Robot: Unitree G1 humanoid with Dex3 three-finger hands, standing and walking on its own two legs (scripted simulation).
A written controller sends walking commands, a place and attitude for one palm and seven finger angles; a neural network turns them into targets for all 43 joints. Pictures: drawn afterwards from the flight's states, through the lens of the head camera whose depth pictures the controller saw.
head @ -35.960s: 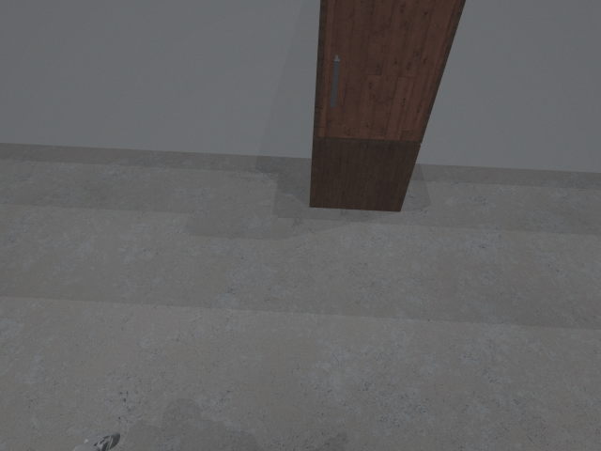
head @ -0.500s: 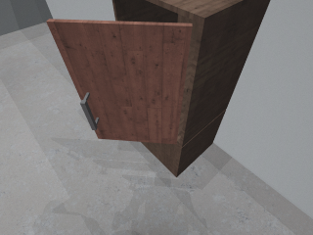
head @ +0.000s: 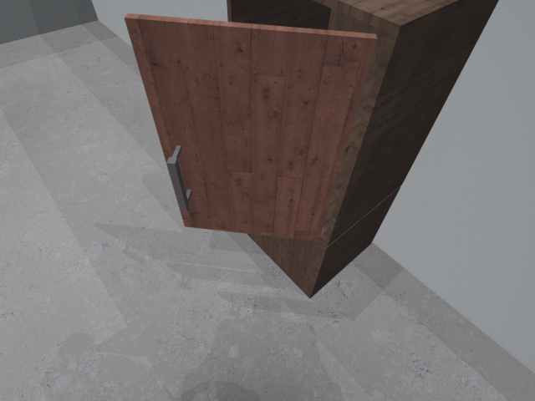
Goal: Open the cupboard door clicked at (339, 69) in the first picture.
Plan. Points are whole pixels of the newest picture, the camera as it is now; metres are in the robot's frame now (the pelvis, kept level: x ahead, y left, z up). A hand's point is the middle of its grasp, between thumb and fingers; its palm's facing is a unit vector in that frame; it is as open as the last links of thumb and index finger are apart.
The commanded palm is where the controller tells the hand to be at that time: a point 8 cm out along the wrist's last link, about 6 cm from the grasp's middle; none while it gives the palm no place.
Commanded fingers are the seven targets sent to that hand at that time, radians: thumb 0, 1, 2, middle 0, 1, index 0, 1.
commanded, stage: shuffle to correct the standing spot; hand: left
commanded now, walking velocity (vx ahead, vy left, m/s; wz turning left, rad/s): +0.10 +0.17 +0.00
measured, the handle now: (181, 180) +0.58 +0.25 -0.10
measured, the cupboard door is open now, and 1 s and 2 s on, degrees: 43 43 43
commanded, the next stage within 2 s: come to a stop and stand still in 0.30 s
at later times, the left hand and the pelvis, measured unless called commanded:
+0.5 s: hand out of the picture +0.01 +0.25 -0.19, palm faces +0.06 -0.98 -0.19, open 7.4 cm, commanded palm none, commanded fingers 0.00 0.90 0.90 -0.20 -0.30 -0.20 -0.30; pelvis +0.05 +0.08 -0.01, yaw -1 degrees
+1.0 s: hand out of the picture +0.12 +0.24 -0.16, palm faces -0.01 -0.97 -0.25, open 7.4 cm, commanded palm none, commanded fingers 0.00 0.90 0.90 -0.20 -0.30 -0.20 -0.30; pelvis +0.05 +0.06 +0.00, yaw -1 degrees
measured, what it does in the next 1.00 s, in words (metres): steps on the spot: right foot, then left foot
